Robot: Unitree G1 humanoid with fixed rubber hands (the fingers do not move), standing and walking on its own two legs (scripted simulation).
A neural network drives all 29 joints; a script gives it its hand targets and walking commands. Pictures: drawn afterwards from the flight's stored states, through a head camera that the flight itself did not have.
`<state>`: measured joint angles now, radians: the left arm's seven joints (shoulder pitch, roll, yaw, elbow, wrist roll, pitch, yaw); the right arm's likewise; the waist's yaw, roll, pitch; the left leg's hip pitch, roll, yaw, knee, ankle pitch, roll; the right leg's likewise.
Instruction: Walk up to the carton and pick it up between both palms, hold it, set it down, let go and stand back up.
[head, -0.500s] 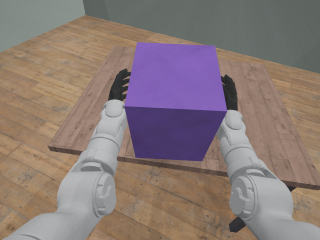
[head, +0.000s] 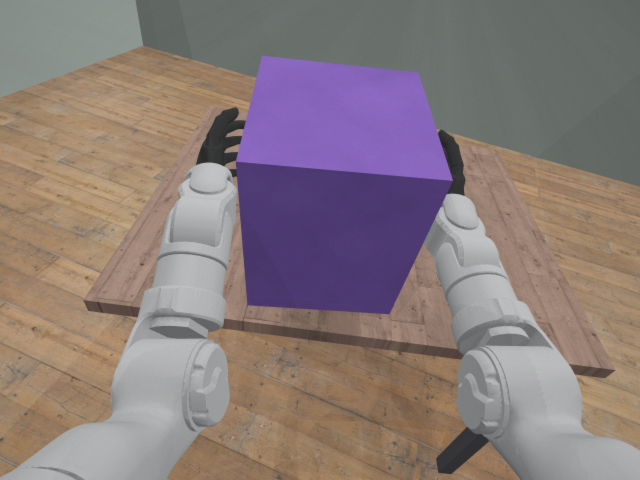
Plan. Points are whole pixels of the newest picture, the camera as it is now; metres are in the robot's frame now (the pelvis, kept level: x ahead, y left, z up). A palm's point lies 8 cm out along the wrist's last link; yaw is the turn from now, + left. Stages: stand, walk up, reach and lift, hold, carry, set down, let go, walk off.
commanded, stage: reach and lift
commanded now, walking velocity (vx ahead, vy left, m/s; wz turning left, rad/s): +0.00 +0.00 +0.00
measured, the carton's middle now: (329, 193) +0.41 +0.00 +0.17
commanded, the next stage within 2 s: hold in 1.22 s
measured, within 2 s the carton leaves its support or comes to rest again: neither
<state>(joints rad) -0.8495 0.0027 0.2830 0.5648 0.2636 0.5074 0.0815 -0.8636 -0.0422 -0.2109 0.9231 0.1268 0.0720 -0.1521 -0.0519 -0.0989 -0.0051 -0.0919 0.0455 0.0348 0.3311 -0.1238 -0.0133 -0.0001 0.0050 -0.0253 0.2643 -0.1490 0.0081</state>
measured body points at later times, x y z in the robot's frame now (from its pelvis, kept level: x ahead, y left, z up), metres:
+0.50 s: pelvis -0.01 +0.01 +0.00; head -0.07 +0.04 +0.44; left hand +0.40 +0.15 +0.25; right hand +0.39 -0.15 +0.23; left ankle +0.04 +0.12 -0.75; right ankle +0.01 -0.12 -0.75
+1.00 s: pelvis +0.02 +0.00 +0.00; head -0.06 +0.02 +0.44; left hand +0.41 +0.15 +0.24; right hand +0.41 -0.14 +0.24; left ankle +0.04 +0.12 -0.75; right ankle +0.01 -0.12 -0.75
